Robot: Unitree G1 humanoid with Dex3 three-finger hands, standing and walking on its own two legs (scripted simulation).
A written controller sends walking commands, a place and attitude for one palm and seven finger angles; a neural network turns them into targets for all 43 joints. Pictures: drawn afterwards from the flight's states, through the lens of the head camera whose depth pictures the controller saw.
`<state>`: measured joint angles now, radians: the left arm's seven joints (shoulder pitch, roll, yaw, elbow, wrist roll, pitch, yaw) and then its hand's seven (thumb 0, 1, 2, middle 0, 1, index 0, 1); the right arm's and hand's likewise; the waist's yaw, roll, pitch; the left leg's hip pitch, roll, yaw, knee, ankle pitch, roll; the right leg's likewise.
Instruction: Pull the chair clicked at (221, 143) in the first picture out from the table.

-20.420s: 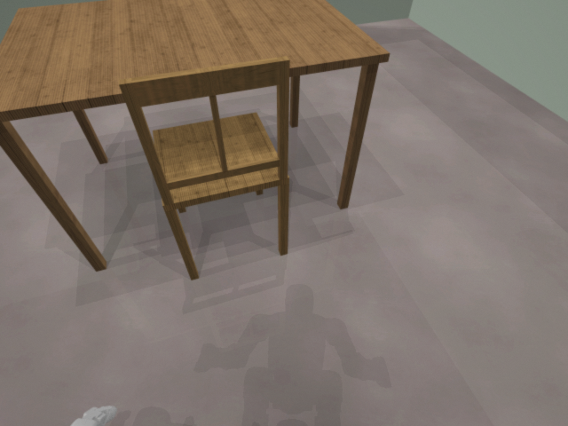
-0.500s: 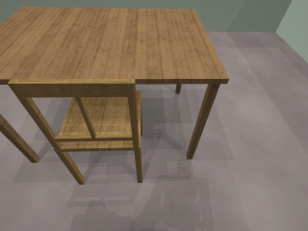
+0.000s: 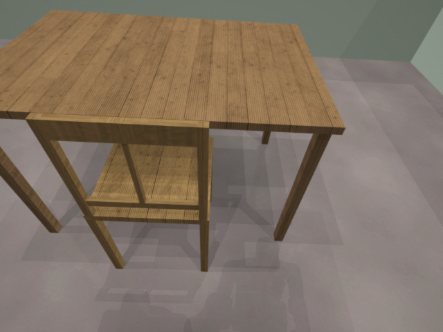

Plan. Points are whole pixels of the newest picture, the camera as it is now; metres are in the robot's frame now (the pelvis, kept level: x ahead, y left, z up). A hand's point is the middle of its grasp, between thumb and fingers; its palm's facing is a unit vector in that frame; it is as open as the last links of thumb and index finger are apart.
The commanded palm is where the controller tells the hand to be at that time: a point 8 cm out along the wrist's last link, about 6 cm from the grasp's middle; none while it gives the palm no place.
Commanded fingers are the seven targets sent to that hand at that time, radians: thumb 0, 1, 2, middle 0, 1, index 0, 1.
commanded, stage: shuffle to correct the standing spot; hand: left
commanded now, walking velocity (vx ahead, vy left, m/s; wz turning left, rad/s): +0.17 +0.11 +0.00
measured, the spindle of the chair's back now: (135, 174) +0.52 +0.27 -0.10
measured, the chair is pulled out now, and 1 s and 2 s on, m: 0.00 0.00 0.00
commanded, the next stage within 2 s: come to a stop and stand still in 0.26 s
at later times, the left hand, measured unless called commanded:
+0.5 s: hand out of the picture +0.14 +0.22 -0.16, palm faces +0.10 -0.97 -0.23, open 7.2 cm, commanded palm none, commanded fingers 0.00 0.90 0.90 -0.20 -0.30 -0.20 -0.30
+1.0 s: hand out of the picture +0.14 +0.26 -0.17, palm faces +0.00 -0.97 -0.26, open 7.3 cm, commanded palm none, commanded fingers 0.00 0.90 0.90 -0.20 -0.30 -0.20 -0.30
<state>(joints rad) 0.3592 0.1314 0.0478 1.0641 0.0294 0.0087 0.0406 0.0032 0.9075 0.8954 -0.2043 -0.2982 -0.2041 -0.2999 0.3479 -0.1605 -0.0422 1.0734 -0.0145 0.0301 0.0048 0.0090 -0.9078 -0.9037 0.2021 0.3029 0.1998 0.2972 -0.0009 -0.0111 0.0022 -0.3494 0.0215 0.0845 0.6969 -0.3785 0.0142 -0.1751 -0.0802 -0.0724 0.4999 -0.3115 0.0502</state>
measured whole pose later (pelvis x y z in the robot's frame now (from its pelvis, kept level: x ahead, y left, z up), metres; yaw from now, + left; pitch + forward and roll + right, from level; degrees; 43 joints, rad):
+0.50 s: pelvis +0.10 +0.04 +0.00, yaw +1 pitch -1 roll +0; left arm 0.26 0.13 0.05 0.99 0.02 -0.03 0.05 -0.01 0.94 0.90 -0.20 -0.30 -0.20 -0.30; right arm 0.29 -0.17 -0.03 1.05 -0.02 0.03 0.00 0.01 -0.91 -0.90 0.20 0.30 0.20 0.30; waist 0.00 0.05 0.04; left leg -0.40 0.02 0.07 0.94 -0.44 0.00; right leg -0.22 -0.06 -0.14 0.49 -0.26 0.00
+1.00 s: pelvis +0.08 +0.06 +0.00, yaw -2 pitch +0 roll +0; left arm 0.22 0.20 0.06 0.96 0.02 0.06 0.02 0.00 0.91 0.90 -0.20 -0.30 -0.20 -0.30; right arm 0.14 -0.17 -0.05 0.97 -0.03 0.02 -0.03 0.01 -0.90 -0.90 0.21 0.30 0.20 0.30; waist -0.01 0.02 0.07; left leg -0.39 0.09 0.12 0.53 -0.14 0.00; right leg -0.26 -0.03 -0.03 0.67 -0.40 0.02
